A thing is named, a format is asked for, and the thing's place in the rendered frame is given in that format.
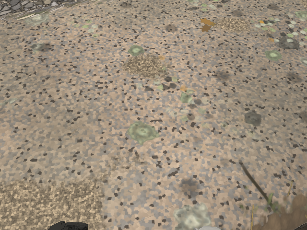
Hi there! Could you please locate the robot left hand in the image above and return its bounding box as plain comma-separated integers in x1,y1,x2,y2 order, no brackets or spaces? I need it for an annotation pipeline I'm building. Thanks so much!
48,220,88,230

